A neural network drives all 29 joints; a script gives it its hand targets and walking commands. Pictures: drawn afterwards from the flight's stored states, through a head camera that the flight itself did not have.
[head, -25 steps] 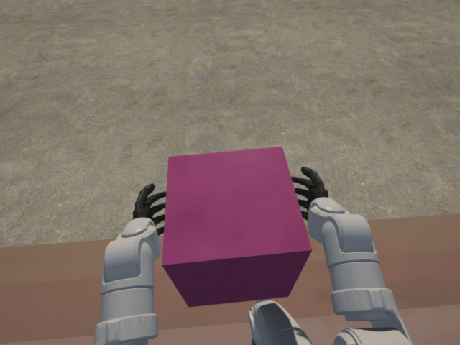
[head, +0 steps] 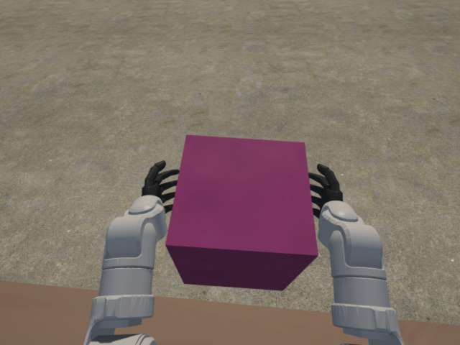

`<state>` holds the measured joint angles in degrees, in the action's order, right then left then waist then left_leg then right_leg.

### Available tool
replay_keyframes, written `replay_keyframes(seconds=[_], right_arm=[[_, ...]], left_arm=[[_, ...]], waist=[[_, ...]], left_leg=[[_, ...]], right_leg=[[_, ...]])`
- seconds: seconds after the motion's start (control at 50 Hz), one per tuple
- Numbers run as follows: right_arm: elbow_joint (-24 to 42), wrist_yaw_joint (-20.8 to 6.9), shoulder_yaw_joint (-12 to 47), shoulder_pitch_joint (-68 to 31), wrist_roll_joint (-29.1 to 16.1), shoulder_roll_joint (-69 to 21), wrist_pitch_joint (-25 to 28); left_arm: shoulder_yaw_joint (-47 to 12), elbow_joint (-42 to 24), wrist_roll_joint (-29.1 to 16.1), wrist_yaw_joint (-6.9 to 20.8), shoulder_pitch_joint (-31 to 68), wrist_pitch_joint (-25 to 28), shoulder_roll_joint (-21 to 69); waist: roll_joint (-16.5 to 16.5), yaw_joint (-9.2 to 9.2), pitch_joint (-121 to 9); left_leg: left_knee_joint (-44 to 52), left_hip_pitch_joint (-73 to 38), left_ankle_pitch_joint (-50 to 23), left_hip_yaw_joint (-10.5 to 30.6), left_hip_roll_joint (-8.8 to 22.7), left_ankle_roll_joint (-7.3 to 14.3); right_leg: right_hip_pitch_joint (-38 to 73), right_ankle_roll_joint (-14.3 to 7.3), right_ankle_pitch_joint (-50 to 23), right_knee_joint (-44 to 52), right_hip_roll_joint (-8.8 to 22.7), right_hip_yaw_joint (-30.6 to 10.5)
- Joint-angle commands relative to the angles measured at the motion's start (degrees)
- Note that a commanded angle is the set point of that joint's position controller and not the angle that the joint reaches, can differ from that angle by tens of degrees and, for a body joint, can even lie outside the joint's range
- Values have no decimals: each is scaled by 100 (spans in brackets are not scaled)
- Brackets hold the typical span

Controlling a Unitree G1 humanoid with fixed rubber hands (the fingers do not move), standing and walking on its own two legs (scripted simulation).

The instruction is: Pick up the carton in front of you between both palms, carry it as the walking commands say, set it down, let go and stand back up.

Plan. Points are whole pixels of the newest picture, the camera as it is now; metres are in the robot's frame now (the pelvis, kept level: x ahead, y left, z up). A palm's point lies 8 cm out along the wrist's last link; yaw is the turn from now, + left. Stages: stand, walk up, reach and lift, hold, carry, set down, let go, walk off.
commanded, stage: carry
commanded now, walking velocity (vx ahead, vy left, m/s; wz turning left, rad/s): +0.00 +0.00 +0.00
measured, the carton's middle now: (238, 219) +0.34 +0.01 +0.02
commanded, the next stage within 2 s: none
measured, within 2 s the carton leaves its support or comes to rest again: neither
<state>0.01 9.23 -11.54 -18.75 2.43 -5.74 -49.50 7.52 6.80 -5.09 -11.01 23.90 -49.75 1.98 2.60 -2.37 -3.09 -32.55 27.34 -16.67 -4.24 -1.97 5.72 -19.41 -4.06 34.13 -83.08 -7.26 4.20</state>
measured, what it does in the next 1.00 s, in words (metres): goes down: right foot 0.15 m lower, then left foot 0.15 m lower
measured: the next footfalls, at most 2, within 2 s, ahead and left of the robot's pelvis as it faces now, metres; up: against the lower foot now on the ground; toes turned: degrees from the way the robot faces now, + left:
right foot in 0.36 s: +0.43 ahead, -0.09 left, -0.15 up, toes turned -2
left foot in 0.72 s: +0.84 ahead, +0.06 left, -0.31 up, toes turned +3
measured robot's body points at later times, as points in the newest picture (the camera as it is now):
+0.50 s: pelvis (257, 249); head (261, 108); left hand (196, 155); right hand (286, 146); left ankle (222, 320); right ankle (261, 329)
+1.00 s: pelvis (247, 183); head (251, 64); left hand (218, 126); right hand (283, 126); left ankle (234, 263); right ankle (266, 253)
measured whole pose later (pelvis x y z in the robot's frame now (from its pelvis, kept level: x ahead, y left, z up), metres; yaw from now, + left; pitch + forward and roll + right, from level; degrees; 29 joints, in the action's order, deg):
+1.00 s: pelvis +0.76 -0.03 -0.34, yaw +0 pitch +6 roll +1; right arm 1.0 10.3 -9.3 -19.1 -3.5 -5.0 -47.1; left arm 11.5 -3.8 -0.3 -8.5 16.5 -47.8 6.7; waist -0.4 5.4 4.3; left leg -34.5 24.4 16.2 -5.7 -4.3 6.1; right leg -34.6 -1.0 15.9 -44.7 0.9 -1.8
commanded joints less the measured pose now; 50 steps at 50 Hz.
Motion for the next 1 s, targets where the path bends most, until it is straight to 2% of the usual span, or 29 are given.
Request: replay_keyframes(seconds=[0.0, 0.02, 0.04, 0.08, 0.1, 0.14, 0.16, 0.2, 0.28, 0.32, 0.34, 0.36, 0.38, 0.42, 0.44, 0.46, 0.5, 0.52, 0.58, 0.64, 0.68, 0.7, 0.72, 0.74, 0.76, 0.82, 0.86, 0.94, 0.98], right_arm=[[41, -180, 3266, -2562, -1050, -3429, -151], [-21, -134, 3407, -2718, -1246, -3405, -180], [100, -145, 3642, -2932, -1504, -3627, -229], [292, -210, 3938, -3660, -1980, -4045, -235], [377, -286, 4059, -4079, -2189, -4277, -200], [229, -470, 4192, -4553, -2456, -4774, -122], [241, -532, 4182, -4636, -2523, -4971, -77], [171, -608, 4091, -4464, -2475, -5016, -25], [-208, -548, 3691, -3393, -2034, -4733, 48], [-258, -456, 3545, -2946, -1741, -4370, 7], [-281, -391, 3395, -2905, -1509, -4245, -45], [-366, -303, 3174, -2614, -1244, -4054, -116], [-531, -210, 2794, -2371, -953, -3637, -186], [-556, -84, 2442, -2183, -542, -3459, -226], [-447, -88, 2380, -2272, -493, -3547, -192], [-316, -123, 2402, -2569, -483, -3597, -138], [-146, -203, 2546, -3199, -607, -3950, -24], [-64, -237, 2698, -3236, -711, -4141, 41], [150, -305, 3111, -3312, -884, -4320, 229], [394, -296, 3418, -3224, -986, -4162, 286], [474, -266, 3390, -2950, -1012, -3915, 227], [495, -260, 3329, -2822, -993, -3774, 182], [535, -254, 3319, -2789, -953, -3638, 143], [390, -204, 3314, -2640, -999, -3343, 83], [127, -176, 3363, -2155, -1152, -3439, 11], [654, -265, 3842, -2498, -1714, -4086, 57], [1012, -422, 4155, -3053, -1953, -4595, 168], [1123, -634, 4481, -3336, -2097, -4794, 309], [1021, -687, 4528, -3150, -2057, -4740, 316]], left_arm=[[-2806, -601, -565, 450, 2591, -69, 4150], [-2441, -355, -323, 349, 2139, -167, 3838], [-2229, -422, -73, 264, 2043, -186, 3591], [-1813, -434, 190, 191, 1885, -165, 3481], [-1674, -460, 343, 204, 2058, -130, 3481], [-1809, -631, 300, 308, 2528, -13, 3885], [-2015, -826, 176, 361, 2740, 46, 4088], [-2418, -1007, -47, 410, 3019, 138, 4403], [-2897, -1485, -299, 401, 3102, 148, 4327], [-3076, -1363, -342, 392, 2636, 60, 4099], [-3029, -1215, -332, 402, 2424, 0, 4008], [-3047, -1088, -349, 383, 2330, -69, 3901], [-3183, -896, -572, 357, 2485, -123, 3890], [-3505, -1021, -1038, 416, 2929, -123, 4351], [-3622, -1042, -1222, 461, 3168, -89, 4657], [-3667, -1151, -1347, 545, 3550, -65, 4878], [-3786, -1124, -1571, 689, 4082, 19, 5290], [-3806, -1120, -1647, 750, 4072, 73, 5423], [-3694, -871, -1604, 822, 3622, 220, 5470], [-3559, -748, -1372, 743, 2889, 325, 5203], [-3490, -781, -1185, 641, 2529, 318, 4944], [-3396, -772, -1037, 574, 2446, 299, 4811], [-3215, -800, -799, 508, 2432, 269, 4635], [-3227, -992, -810, 503, 2485, 152, 4475], [-3091, -1004, -789, 439, 2212, 87, 4204], [-2873, -1352, -660, 386, 1996, 119, 4338], [-2928, -1637, -582, 453, 2386, 216, 4515], [-3151, -1813, -377, 567, 2304, 395, 4616], [-3242, -1829, -323, 588, 2127, 426, 4558]], waist=[[1178, 1044, -1821], [577, 834, -2203], [-438, 878, -1632], [-832, 816, -2055], [-1090, 720, -1648], [-281, 535, -1776], [-654, 559, -1664], [-446, 793, -1676], [559, 707, -1609], [225, -568, -2321], [-1061, -1006, -2137], [-1362, -492, -2017], [-961, -209, -2230], [21, -303, -2018], [9, -260, -1950], [346, -148, -1420], [-9, -112, -1053], [-390, -84, -1423], [-303, -448, -1531], [-994, -531, -1440], [-954, -137, -1552], [-811, 300, -1762], [55, 570, -1952], [1459, 597, -2687], [1075, 772, -3183], [15, 813, -3827], [-414, 733, -3377], [629, 567, -3154], [524, 424, -3261]], left_leg=[[-624, -4786, -2481, 1997, 1309, 948], [-665, -5111, -1175, 3364, 1887, 1653], [-764, -4419, -606, 3391, 1520, 1399], [-639, -3385, 730, 4474, 2144, 1773], [-338, -2184, 1053, 4303, 2028, 1792], [-576, -1343, 301, 3606, 1764, 1441], [-1070, -1127, 1345, 2917, 1337, 1109], [-1740, -1017, 3102, 1884, 588, 813], [-2520, -114, 3040, 734, 130, 304], [-4895, -161, 391, 392, 505, -154], [-6961, 632, 2440, -7, -62, -476], [-8268, 2640, 5753, 303, -535, -630], [-7603, 3318, 5384, 837, -272, -487], [-6286, 3825, 4691, 1261, 311, -319], [-5850, 3597, 4614, 1388, 477, -306], [-4479, 2885, 4005, 1130, 519, -397], [-3267, 1666, 3377, 576, 472, -429], [-3864, 1405, 2081, 525, 456, -324], [-878, 978, -602, 101, 154, -311], [514, -324, -1408, -420, -239, -283], [1716, -1018, -2110, -379, 20, -243], [2085, -1861, -2178, -493, 251, -284], [1832, -3035, -3029, -10, 851, -87], [-585, -5796, -7744, 1598, 2366, 981], [-898, -6684, -7580, 2246, 2591, 1264], [-527, -5780, -4068, 2551, 2330, 1379], [-109, -4237, -3043, 2091, 1851, 1228], [-170, -3113, -3261, 989, 1223, 893], [-579, -2684, -2795, 558, 1032, 568]], right_leg=[[-3551, 642, 656, -2691, 33, -330], [-4108, 571, 432, -2164, 355, -834], [-4491, 302, -254, -1219, 660, -1016], [-4202, 271, -799, 39, 975, -1491], [-3370, 306, -948, 1317, 994, -1310], [-2387, 199, -2269, 781, 840, -765], [-2442, 108, -3289, 1753, 855, -693], [-1948, 78, -5389, 3502, 759, -435], [717, 87, -6251, 4856, 164, 562], [2347, -135, -5638, 5084, 382, 405], [2972, -439, -5129, 5724, 630, 182], [4023, -859, -7286, 4234, 1768, -1512], [4332, -1106, -6884, 4240, 2285, -2641], [3469, -1640, -4369, 4324, 2587, -3627], [2830, -1737, -4037, 4427, 2770, -4261], [1528, -1650, -3757, 4971, 2583, -3906], [291, -1397, -4113, 5179, 2172, -3179], [384, -1191, -4168, 4652, 2105, -2807], [654, -723, -2005, 3693, 882, -1349], [587, -337, -3009, 2667, 430, -622], [1059, -67, -3687, 1711, 501, -535], [1070, 88, -4196, 963, 664, -517], [249, 303, -1869, -350, 315, -375], [-2189, 851, 1514, -1978, 2, -407], [-3291, 717, 1462, -1960, 273, -751], [-3300, 331, -362, -97, 850, -1036], [-2454, 304, -919, 1507, 955, -884], [-934, 352, -1772, 3878, 526, -123], [19, 247, -3026, 4881, 406, 104]])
